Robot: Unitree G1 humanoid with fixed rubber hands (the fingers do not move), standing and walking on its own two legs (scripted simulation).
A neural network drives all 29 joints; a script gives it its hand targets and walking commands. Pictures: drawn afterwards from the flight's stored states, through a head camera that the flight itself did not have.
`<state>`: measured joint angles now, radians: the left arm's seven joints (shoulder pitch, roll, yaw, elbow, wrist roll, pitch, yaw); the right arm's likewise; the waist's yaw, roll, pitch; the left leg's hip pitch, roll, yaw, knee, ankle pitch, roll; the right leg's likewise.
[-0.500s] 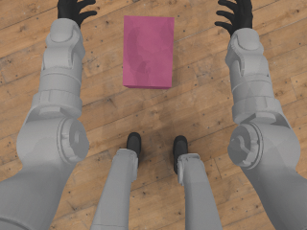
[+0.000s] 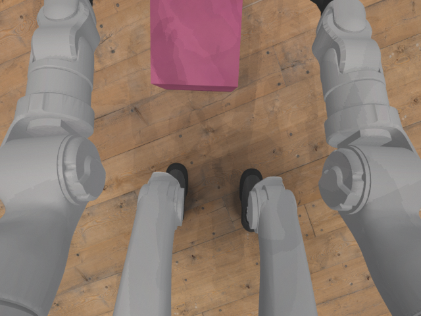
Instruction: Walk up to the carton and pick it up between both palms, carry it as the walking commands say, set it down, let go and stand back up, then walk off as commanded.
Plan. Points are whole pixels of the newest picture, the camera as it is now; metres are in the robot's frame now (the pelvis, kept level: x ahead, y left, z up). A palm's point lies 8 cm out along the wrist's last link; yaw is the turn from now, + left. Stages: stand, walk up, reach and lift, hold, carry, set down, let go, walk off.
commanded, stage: reach and lift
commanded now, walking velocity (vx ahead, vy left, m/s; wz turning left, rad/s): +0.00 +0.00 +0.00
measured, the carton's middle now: (198, 33) +0.59 +0.06 -0.45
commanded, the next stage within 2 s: none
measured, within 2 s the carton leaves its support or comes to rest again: neither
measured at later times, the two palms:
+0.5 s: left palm (121, 27) +0.55 +0.20 -0.29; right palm (293, 30) +0.56 -0.14 -0.29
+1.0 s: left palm (130, 37) +0.55 +0.20 -0.35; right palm (289, 39) +0.56 -0.15 -0.36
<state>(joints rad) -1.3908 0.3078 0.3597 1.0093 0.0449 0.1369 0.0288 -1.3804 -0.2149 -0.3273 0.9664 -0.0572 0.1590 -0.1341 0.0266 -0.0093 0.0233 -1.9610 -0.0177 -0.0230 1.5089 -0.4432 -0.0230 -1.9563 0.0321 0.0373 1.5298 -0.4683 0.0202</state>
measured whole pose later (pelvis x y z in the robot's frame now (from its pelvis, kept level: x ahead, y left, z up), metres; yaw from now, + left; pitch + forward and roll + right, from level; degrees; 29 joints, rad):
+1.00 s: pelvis -0.02 +0.00 -0.18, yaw -1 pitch +36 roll +0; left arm -1.69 0.43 0.15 1.27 -0.14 0.08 0.06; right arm -1.68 -0.37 -0.11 1.21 0.16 0.10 -0.10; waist 0.03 -0.02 0.48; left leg -2.23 -0.02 -0.02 2.20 -0.60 -0.03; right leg -2.22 0.06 0.03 2.21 -0.62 0.04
